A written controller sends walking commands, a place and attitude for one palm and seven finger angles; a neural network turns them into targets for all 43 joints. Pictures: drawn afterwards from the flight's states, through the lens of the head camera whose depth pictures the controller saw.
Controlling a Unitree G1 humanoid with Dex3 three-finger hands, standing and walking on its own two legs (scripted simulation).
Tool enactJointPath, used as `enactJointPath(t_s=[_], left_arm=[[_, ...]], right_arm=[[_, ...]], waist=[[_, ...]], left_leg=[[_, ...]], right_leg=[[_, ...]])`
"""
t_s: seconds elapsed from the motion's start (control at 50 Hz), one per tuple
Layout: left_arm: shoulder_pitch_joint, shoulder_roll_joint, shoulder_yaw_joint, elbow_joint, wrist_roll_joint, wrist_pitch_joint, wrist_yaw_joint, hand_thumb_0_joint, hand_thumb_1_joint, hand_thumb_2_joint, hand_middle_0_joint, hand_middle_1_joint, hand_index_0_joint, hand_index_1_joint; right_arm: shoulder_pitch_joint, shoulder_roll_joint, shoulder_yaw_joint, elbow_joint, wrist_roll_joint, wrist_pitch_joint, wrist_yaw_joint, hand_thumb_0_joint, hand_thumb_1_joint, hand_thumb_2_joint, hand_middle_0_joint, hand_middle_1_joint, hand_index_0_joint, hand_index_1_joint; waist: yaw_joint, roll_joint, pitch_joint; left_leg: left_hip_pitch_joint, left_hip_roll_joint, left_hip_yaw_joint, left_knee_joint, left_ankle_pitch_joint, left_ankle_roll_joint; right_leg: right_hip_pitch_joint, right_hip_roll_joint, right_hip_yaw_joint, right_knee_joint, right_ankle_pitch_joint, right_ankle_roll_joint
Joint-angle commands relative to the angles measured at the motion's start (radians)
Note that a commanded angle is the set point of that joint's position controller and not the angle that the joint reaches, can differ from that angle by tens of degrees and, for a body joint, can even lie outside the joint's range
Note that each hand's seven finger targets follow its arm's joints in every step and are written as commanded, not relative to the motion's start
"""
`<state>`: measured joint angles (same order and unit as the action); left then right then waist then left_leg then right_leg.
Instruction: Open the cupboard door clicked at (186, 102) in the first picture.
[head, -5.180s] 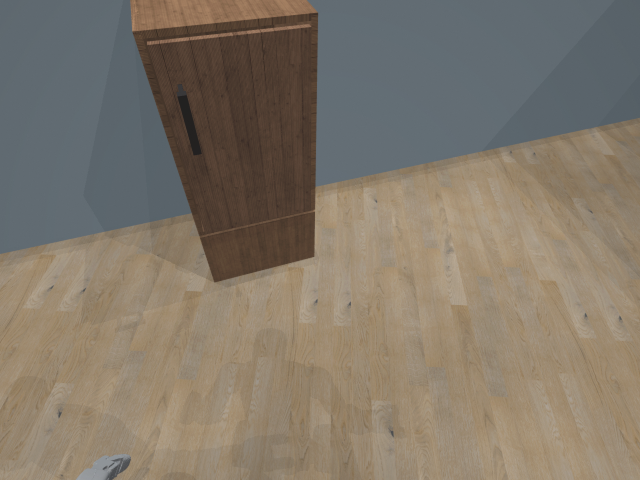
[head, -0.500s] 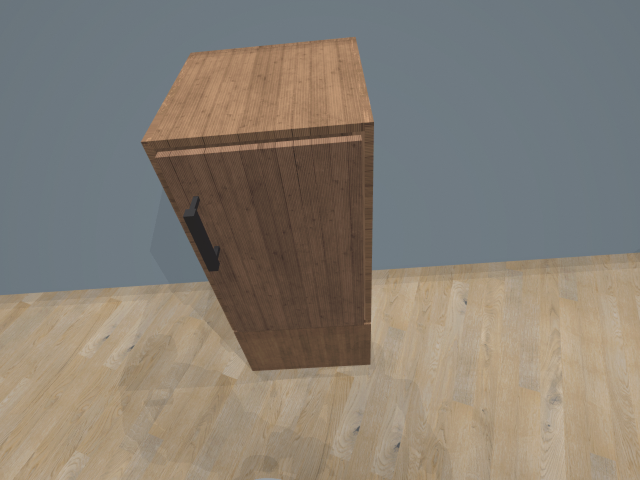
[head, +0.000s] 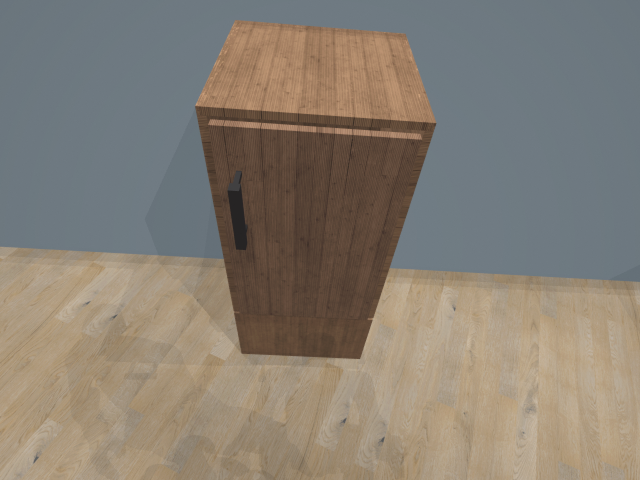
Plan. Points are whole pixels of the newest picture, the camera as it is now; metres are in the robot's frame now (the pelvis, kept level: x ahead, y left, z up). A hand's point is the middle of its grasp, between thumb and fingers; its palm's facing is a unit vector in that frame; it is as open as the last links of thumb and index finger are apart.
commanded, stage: come to a stop and stand still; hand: left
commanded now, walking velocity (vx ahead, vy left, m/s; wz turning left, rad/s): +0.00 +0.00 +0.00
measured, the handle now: (239, 211) +0.58 +0.21 -0.05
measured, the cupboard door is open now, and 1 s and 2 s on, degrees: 0 0 0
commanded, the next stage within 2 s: look again from close up in 0.26 s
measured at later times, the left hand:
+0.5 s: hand out of the picture +0.01 +0.19 -0.18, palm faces -0.01 -0.98 -0.21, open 7.3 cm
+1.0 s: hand out of the picture +0.02 +0.17 -0.17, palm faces +0.05 -0.98 -0.21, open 7.3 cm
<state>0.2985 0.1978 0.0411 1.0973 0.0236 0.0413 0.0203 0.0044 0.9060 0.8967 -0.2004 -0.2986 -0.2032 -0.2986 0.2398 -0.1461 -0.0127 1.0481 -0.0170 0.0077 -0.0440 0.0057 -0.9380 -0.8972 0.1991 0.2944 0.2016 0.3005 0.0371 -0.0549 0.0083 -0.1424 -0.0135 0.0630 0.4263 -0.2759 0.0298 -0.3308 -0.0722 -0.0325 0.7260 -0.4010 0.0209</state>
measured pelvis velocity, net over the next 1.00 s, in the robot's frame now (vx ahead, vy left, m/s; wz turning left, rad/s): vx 0.02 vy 0.00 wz -0.02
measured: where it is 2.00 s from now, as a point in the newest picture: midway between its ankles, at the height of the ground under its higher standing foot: outside the picture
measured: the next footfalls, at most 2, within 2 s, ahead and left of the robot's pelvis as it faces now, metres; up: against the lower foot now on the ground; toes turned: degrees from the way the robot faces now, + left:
right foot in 0.12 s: +0.04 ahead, -0.11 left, +0.00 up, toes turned -4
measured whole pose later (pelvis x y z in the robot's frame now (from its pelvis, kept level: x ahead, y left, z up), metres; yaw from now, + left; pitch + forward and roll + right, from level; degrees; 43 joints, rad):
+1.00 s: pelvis +0.02 +0.00 +0.00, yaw -1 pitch +0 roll +0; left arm 0.34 0.14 -0.01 0.97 -0.02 0.05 0.05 0.02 0.93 0.90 -0.20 -0.30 -0.21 -0.30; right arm 0.31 -0.16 0.03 1.07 0.00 -0.03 -0.04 0.01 -0.91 -0.90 0.20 0.29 0.20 0.30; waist 0.01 0.02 0.04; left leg -0.15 -0.01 0.08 0.48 -0.33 0.02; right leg -0.22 -0.02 -0.06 0.51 -0.30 -0.01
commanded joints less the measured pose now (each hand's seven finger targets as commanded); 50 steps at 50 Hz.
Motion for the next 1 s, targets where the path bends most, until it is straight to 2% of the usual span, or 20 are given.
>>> enactJointPath(t_s=[0.0, 0.04, 0.06, 0.1, 0.12, 0.16, 0.26, 0.32, 0.34, 0.36, 0.38, 0.42, 0.48, 0.58, 0.68, 0.82, 0.92, 0.94, 0.96, 0.98], left_arm=[[-0.005, 0.018, -0.008, -0.032, -0.009, -0.028, 0.004, 0.000, 0.900, 0.900, -0.200, -0.300, -0.200, -0.300], [0.000, 0.014, -0.010, -0.020, -0.010, -0.031, 0.008, 0.000, 0.900, 0.900, -0.200, -0.300, -0.200, -0.300], [0.032, 0.015, -0.011, -0.007, -0.010, -0.035, 0.010, 0.000, 0.900, 0.900, -0.200, -0.300, -0.200, -0.300], [0.049, 0.048, -0.013, 0.010, -0.008, -0.050, 0.016, 0.000, 0.900, 0.900, -0.200, -0.300, -0.200, -0.300], [0.035, 0.057, -0.017, 0.009, -0.010, -0.053, 0.016, 0.000, 0.900, 0.900, -0.200, -0.300, -0.200, -0.300], [0.005, 0.044, -0.019, 0.013, -0.013, -0.057, 0.016, 0.000, 0.900, 0.900, -0.200, -0.300, -0.200, -0.300], [0.000, 0.035, -0.024, 0.012, -0.018, -0.053, 0.020, 0.000, 0.900, 0.900, -0.200, -0.300, -0.200, -0.300], [0.001, 0.035, -0.024, 0.017, -0.018, -0.050, 0.021, 0.000, 0.900, 0.900, -0.200, -0.300, -0.200, -0.300], [0.084, 0.059, -0.033, 0.041, -0.001, -0.078, 0.062, 0.000, 0.900, 0.900, -0.200, -0.300, -0.200, -0.300], [0.049, 0.086, -0.029, -0.006, -0.013, -0.086, 0.052, 0.000, 0.900, 0.900, -0.200, -0.300, -0.200, -0.300], [0.009, 0.071, -0.037, -0.014, -0.014, -0.083, 0.040, 0.000, 0.900, 0.900, -0.200, -0.300, -0.200, -0.300], [0.025, 0.061, -0.039, -0.022, -0.012, -0.077, 0.027, 0.000, 0.900, 0.900, -0.200, -0.300, -0.200, -0.300], [0.022, 0.042, -0.045, -0.018, -0.014, -0.072, 0.018, 0.000, 0.900, 0.900, -0.200, -0.300, -0.200, -0.300], [0.021, 0.027, -0.046, -0.011, -0.015, -0.066, 0.016, 0.000, 0.900, 0.900, -0.200, -0.300, -0.200, -0.300], [0.031, 0.027, -0.043, -0.006, -0.015, -0.067, 0.016, 0.000, 0.900, 0.900, -0.200, -0.300, -0.200, -0.300], [0.039, 0.025, -0.036, -0.001, -0.013, -0.066, 0.017, 0.000, 0.900, 0.900, -0.200, -0.300, -0.200, -0.300], [0.043, 0.027, -0.035, 0.002, -0.013, -0.068, 0.016, 0.000, 0.900, 0.900, -0.200, -0.300, -0.200, -0.300], [0.123, 0.068, -0.028, 0.037, -0.005, -0.081, 0.058, 0.000, 0.900, 0.900, -0.200, -0.300, -0.200, -0.300], [-0.638, 0.272, 0.057, -1.526, -0.202, -0.297, 0.051, 0.000, 0.877, 0.890, -0.202, -0.315, -0.202, -0.315], [-0.222, 0.185, 0.043, -1.238, -0.115, -0.230, 0.091, 0.000, 0.853, 0.880, -0.203, -0.330, -0.203, -0.330]], right_arm=[[0.055, -0.133, -0.021, -0.009, 0.001, -0.026, -0.008, 0.000, -0.900, -0.900, 0.200, 0.300, 0.200, 0.300], [0.069, -0.133, -0.022, 0.005, 0.003, -0.027, -0.009, 0.000, -0.900, -0.900, 0.200, 0.300, 0.200, 0.300], [0.058, -0.131, -0.020, 0.008, 0.006, -0.028, -0.009, 0.000, -0.900, -0.900, 0.200, 0.300, 0.200, 0.300], [0.064, -0.095, -0.016, 0.016, 0.017, -0.033, -0.002, 0.000, -0.900, -0.900, 0.200, 0.300, 0.200, 0.300], [0.064, -0.085, -0.012, 0.018, 0.017, -0.033, 0.001, 0.000, -0.900, -0.900, 0.200, 0.300, 0.200, 0.300], [0.068, -0.089, -0.011, 0.040, 0.009, -0.024, 0.002, 0.000, -0.900, -0.900, 0.200, 0.300, 0.200, 0.300], [0.097, -0.085, 0.001, 0.077, 0.010, -0.036, 0.001, 0.000, -0.900, -0.900, 0.200, 0.300, 0.200, 0.300], [0.103, -0.079, 0.004, 0.086, 0.010, -0.036, 0.000, 0.000, -0.900, -0.900, 0.200, 0.300, 0.200, 0.300], [0.028, -0.126, 0.004, 0.010, 0.016, -0.052, 0.015, 0.000, -0.900, -0.900, 0.200, 0.300, 0.200, 0.300], [0.105, -0.094, 0.007, -0.007, 0.006, -0.042, 0.018, 0.000, -0.900, -0.900, 0.200, 0.300, 0.200, 0.300], [0.111, -0.076, 0.011, 0.007, 0.001, -0.046, 0.018, 0.000, -0.900, -0.900, 0.200, 0.300, 0.200, 0.300], [0.139, -0.085, 0.019, -0.008, -0.003, -0.045, 0.022, 0.000, -0.900, -0.900, 0.200, 0.300, 0.200, 0.300], [0.143, -0.092, 0.019, -0.017, 0.001, -0.047, 0.016, 0.000, -0.900, -0.900, 0.200, 0.300, 0.200, 0.300], [0.155, -0.097, 0.023, -0.006, 0.003, -0.050, 0.011, 0.000, -0.900, -0.900, 0.200, 0.300, 0.200, 0.300], [0.154, -0.094, 0.023, 0.014, 0.003, -0.052, 0.009, 0.000, -0.900, -0.900, 0.200, 0.300, 0.200, 0.300], [0.146, -0.088, 0.022, 0.036, 0.003, -0.055, 0.004, 0.000, -0.900, -0.900, 0.200, 0.300, 0.200, 0.300], [0.138, -0.085, 0.020, 0.047, 0.004, -0.052, 0.002, 0.000, -0.900, -0.900, 0.200, 0.300, 0.200, 0.300], [0.034, -0.135, 0.004, -0.022, 0.019, -0.046, 0.015, 0.000, -0.900, -0.900, 0.200, 0.300, 0.200, 0.300], [0.058, -0.296, -0.023, -0.368, 0.067, -0.203, -0.028, 0.000, -0.900, -0.900, 0.200, 0.300, 0.200, 0.300], [-0.041, -0.199, 0.006, -0.301, 0.042, -0.291, -0.056, 0.000, -0.900, -0.900, 0.200, 0.300, 0.200, 0.300]], waist=[[-0.026, 0.176, 0.040], [-0.024, 0.139, 0.028], [-0.007, 0.120, 0.019], [-0.017, 0.029, -0.010], [-0.029, 0.014, 0.009], [-0.039, -0.082, 0.047], [-0.032, 0.035, 0.021], [-0.030, 0.054, 0.032], [-0.005, 0.018, 0.064], [-0.051, 0.096, -0.007], [-0.049, 0.154, 0.049], [-0.041, 0.180, 0.004], [-0.041, 0.086, 0.020], [-0.039, 0.048, 0.083], [-0.038, 0.030, 0.077], [-0.036, 0.071, 0.062], [-0.037, 0.045, 0.050], [0.003, -0.134, 0.072], [-0.125, 0.121, -0.450], [-0.039, 0.301, -0.407]], left_leg=[[0.051, 0.225, -0.141, -0.121, 0.595, 0.109], [0.045, 0.215, -0.145, -0.096, 0.583, 0.096], [0.023, 0.201, -0.135, -0.071, 0.522, 0.077], [-0.029, 0.141, -0.107, -0.041, 0.348, 0.018], [-0.046, 0.118, -0.099, -0.062, 0.256, 0.004], [-0.022, 0.117, -0.093, -0.083, 0.188, -0.008], [0.000, 0.130, -0.095, -0.117, 0.261, -0.001], [-0.007, 0.132, -0.096, -0.127, 0.247, -0.001], [-0.071, 0.148, -0.062, 0.073, 0.397, -0.021], [-0.077, 0.099, -0.079, 0.015, 0.096, -0.020], [-0.102, 0.103, -0.095, -0.044, 0.092, -0.010], [-0.116, 0.125, -0.104, -0.038, 0.096, 0.010], [-0.104, 0.127, -0.114, -0.047, 0.120, 0.024], [-0.108, 0.127, -0.117, -0.078, 0.149, 0.027], [-0.076, 0.121, -0.103, -0.082, 0.158, 0.025], [-0.049, 0.121, -0.093, -0.075, 0.219, 0.025], [-0.030, 0.121, -0.082, -0.058, 0.220, 0.021], [-0.131, 0.143, -0.063, 0.128, 0.301, -0.012], [0.126, 0.026, -0.074, 0.026, 0.450, 0.003], [0.192, 0.066, -0.061, 0.008, 0.638, -0.005]], right_leg=[[-0.011, 0.001, -0.007, -0.076, 0.010, 0.007], [0.064, 0.005, -0.009, -0.199, 0.092, 0.007], [0.123, 0.000, -0.001, -0.286, 0.189, 0.006], [0.221, -0.061, 0.082, -0.366, 0.411, -0.024], [0.216, -0.091, 0.098, -0.357, 0.460, -0.041], [0.158, -0.074, 0.094, -0.356, 0.420, -0.054], [0.196, -0.051, 0.069, -0.360, 0.386, -0.044], [0.200, -0.048, 0.063, -0.369, 0.365, -0.042], [0.156, -0.085, 0.090, -0.306, 0.698, -0.040], [0.190, -0.106, 0.118, -0.299, 0.470, -0.075], [0.144, -0.080, 0.101, -0.283, 0.343, -0.083], [0.165, -0.033, 0.057, -0.275, 0.205, -0.080], [0.153, -0.022, 0.050, -0.268, 0.217, -0.073], [0.131, -0.019, 0.053, -0.267, 0.231, -0.065], [0.130, -0.026, 0.064, -0.274, 0.264, -0.062], [0.139, -0.027, 0.063, -0.268, 0.310, -0.063], [0.145, -0.034, 0.071, -0.277, 0.359, -0.066], [0.154, -0.082, 0.101, -0.289, 0.738, -0.038], [0.214, 0.014, 0.068, -0.191, 0.645, -0.058], [0.166, 0.054, 0.043, -0.166, 0.395, -0.074]])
